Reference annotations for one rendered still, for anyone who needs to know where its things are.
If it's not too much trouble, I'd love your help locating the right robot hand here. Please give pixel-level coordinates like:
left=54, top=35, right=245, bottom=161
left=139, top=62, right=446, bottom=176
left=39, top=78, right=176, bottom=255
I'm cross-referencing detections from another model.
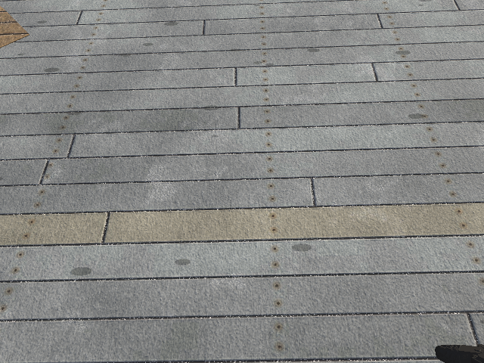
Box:
left=435, top=344, right=484, bottom=363

